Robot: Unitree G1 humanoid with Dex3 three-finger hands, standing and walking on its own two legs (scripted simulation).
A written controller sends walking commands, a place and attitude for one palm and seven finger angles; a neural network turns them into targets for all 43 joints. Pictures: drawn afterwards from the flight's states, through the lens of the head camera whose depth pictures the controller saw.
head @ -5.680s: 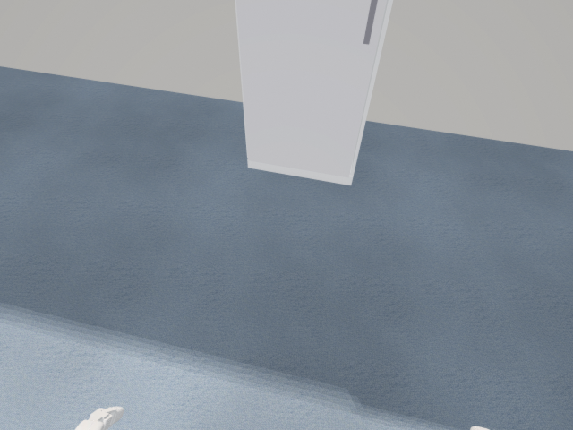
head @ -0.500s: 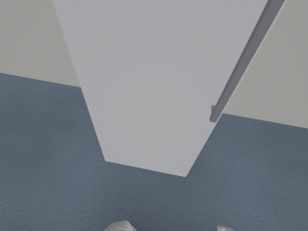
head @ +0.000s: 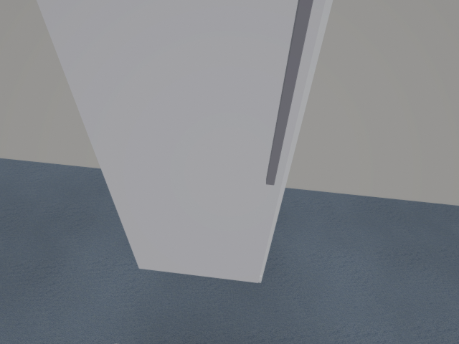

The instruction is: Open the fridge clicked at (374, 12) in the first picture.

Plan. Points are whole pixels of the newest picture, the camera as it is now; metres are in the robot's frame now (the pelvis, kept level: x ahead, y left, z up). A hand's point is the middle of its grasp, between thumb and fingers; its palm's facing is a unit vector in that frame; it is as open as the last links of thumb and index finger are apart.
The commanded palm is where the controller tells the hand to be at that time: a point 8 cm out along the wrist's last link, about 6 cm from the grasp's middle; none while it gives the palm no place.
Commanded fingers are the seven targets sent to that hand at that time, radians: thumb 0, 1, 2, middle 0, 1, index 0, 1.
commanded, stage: come to a stop and stand still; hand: right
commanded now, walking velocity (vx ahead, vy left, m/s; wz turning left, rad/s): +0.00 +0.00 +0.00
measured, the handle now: (284, 101) +0.52 -0.08 +0.20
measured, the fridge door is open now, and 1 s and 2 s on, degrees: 0 0 0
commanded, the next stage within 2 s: look again from close up in 1.46 s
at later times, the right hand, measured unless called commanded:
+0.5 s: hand out of the picture -0.04 -0.22 -0.17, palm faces +0.05 +0.98 -0.17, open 7.3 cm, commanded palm none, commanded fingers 0.00 -0.90 -0.90 0.20 0.30 0.20 0.30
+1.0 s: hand out of the picture -0.16 -0.23 -0.16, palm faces +0.11 +0.98 -0.14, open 7.3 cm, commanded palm none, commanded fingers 0.00 -0.90 -0.90 0.20 0.30 0.20 0.30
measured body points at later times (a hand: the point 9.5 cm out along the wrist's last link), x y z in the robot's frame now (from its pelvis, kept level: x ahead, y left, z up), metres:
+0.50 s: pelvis -0.06 -0.05 +0.01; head -0.08 -0.06 +0.46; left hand -0.07 +0.19 -0.14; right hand -0.04 -0.27 -0.15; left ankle -0.04 +0.09 -0.71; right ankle +0.01 -0.08 -0.73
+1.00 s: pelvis -0.12 -0.08 +0.01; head -0.13 -0.09 +0.46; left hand -0.10 +0.16 -0.14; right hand -0.17 -0.28 -0.15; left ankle -0.08 +0.07 -0.72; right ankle +0.00 -0.08 -0.72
